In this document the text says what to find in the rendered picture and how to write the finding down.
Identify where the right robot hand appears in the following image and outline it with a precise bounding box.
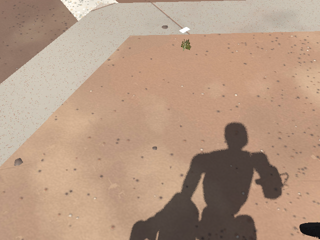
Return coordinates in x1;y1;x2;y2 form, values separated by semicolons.
299;222;320;239

